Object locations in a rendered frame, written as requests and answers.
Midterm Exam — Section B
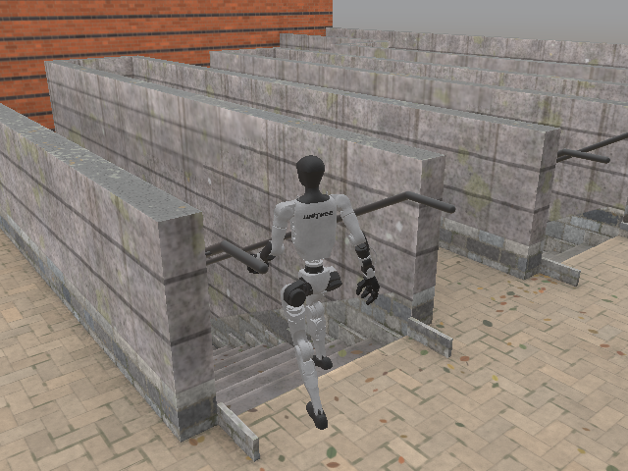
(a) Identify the robot right hand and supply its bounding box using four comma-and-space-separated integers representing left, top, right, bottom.
356, 276, 380, 305

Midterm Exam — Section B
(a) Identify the left robot forearm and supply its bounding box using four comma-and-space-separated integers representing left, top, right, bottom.
253, 241, 276, 264

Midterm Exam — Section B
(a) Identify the humanoid robot torso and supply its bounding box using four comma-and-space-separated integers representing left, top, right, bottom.
289, 191, 337, 296

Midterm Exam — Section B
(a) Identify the right robot forearm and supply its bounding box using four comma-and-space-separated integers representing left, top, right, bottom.
355, 232, 375, 279

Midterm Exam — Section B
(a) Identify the robot left hand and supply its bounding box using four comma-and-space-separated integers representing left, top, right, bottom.
247, 254, 269, 274

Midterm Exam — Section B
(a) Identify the robot left foot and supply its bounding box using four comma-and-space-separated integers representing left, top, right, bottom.
306, 401, 328, 430

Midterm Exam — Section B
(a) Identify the right robot upper arm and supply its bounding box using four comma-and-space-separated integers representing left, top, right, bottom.
330, 194, 366, 246

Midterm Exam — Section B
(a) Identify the left robot upper arm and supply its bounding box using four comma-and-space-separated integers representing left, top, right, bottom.
269, 201, 295, 256

